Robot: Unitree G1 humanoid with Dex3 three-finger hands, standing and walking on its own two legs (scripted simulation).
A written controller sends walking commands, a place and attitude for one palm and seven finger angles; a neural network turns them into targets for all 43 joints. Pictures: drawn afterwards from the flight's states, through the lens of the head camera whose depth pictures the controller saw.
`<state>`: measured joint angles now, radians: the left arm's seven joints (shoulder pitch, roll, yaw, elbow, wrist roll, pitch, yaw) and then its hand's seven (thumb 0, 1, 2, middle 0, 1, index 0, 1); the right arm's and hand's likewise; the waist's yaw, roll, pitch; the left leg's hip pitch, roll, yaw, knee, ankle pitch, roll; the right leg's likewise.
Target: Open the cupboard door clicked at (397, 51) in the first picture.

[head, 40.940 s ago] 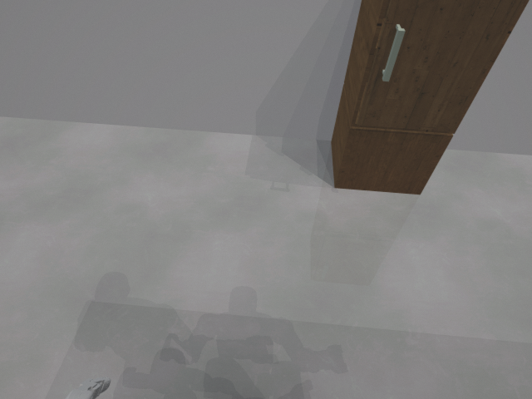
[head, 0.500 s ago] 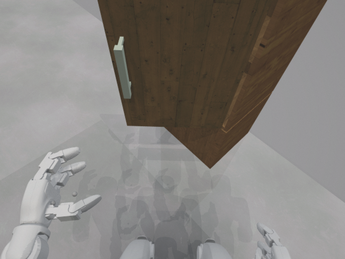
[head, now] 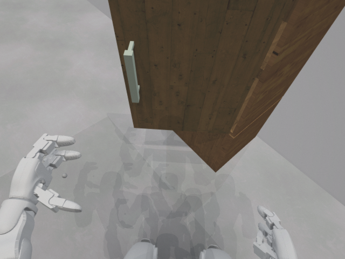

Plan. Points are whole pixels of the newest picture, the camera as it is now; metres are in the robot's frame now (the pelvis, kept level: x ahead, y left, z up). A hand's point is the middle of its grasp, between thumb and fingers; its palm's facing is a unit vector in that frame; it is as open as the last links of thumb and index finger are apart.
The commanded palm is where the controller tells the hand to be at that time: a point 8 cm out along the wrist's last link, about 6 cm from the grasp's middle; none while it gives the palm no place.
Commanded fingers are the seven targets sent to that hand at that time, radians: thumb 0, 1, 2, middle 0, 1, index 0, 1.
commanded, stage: raise the hand with hooked fingers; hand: left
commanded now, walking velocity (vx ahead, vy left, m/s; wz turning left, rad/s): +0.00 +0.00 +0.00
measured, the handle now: (133, 74) +0.59 +0.16 +0.05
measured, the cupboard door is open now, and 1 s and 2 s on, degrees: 46 46 46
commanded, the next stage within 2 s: move the hooked fingers beside the handle in 0.70 s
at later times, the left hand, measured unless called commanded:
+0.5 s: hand (65, 160) +0.30 +0.25 +0.07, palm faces +0.04 -1.00 -0.04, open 14.0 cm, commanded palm +0.27 +0.30 +0.06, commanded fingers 0.00 -0.50 0.30 -0.30 -1.20 -0.30 -1.20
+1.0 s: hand (74, 154) +0.31 +0.24 +0.06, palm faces +0.01 -1.00 -0.03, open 14.0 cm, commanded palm +0.29 +0.29 +0.06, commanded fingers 0.00 -0.50 0.30 -0.30 -1.20 -0.30 -1.20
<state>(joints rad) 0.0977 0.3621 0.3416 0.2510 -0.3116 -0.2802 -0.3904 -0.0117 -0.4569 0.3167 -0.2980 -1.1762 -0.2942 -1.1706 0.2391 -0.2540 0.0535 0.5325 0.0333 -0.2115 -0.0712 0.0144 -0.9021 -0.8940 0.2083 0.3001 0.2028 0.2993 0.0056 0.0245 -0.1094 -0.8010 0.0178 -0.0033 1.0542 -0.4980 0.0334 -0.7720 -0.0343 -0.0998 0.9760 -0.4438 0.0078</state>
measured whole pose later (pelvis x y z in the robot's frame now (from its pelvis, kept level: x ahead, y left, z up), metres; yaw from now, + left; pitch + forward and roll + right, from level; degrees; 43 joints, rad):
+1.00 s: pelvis -0.01 -0.02 +0.00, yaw +0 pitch +13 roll -2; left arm -0.15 0.39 0.39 0.51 -0.32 -0.34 -0.47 -0.02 -0.50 0.30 -0.30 -1.20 -0.30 -1.20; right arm 0.27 -0.28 0.05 0.58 0.04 -0.20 -0.09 0.01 -0.90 -0.89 0.21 0.30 0.20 0.30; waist -0.01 0.02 -0.09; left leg -0.78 0.03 0.00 1.01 -0.47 0.01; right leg -0.76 -0.02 -0.10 0.96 -0.42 -0.01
